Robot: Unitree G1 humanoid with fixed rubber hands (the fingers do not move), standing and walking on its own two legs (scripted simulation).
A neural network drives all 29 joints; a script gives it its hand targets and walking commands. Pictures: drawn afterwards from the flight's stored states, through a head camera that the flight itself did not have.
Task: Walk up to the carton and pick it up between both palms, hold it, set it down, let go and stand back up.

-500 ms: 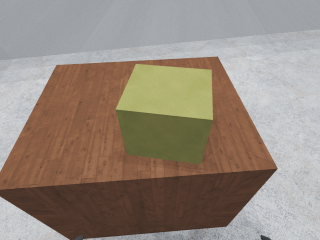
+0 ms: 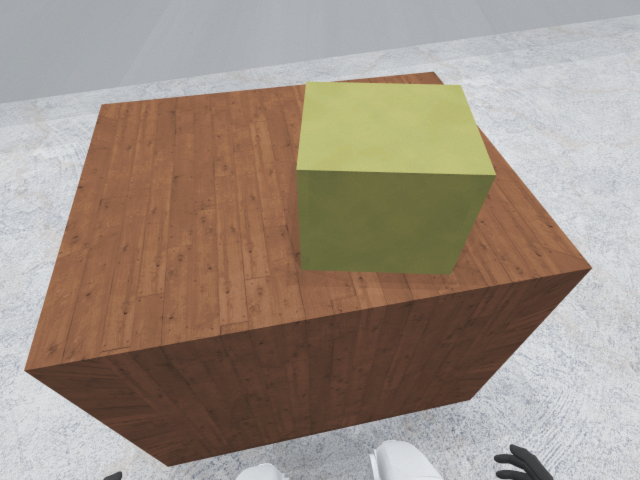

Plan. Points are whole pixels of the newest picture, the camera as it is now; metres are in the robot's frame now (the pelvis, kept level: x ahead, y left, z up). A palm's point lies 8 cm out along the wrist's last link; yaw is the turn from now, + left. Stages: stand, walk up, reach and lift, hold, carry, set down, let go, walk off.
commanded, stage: walk up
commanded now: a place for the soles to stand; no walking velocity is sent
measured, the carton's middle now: (379, 179) +0.55 -0.06 +0.05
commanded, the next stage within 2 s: none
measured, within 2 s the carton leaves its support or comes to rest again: neither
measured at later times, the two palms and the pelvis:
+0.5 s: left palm out of the picture +0.13 +0.23 -0.08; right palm out of the picture -0.02 -0.28 -0.09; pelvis +0.00 -0.01 +0.02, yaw -9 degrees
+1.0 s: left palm (170, 467) +0.16 +0.21 -0.07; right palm out of the picture +0.08 -0.29 -0.07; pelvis +0.03 -0.03 +0.03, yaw -7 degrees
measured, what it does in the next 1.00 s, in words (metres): steps on the spot: right foot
